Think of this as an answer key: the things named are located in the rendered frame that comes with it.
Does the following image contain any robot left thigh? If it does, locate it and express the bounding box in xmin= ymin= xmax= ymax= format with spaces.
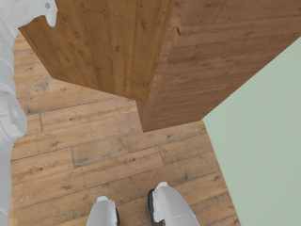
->
xmin=86 ymin=200 xmax=118 ymax=226

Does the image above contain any cupboard door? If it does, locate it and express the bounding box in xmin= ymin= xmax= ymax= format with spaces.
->
xmin=19 ymin=0 xmax=175 ymax=103

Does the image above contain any robot left upper arm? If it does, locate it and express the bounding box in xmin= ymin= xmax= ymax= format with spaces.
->
xmin=0 ymin=89 xmax=27 ymax=226

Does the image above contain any left robot forearm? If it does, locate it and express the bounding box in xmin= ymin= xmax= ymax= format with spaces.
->
xmin=0 ymin=8 xmax=19 ymax=97

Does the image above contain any left robot hand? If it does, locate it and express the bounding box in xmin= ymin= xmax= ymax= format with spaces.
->
xmin=0 ymin=0 xmax=58 ymax=28

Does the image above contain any robot right foot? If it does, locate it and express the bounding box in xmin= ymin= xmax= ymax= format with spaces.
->
xmin=148 ymin=188 xmax=164 ymax=226

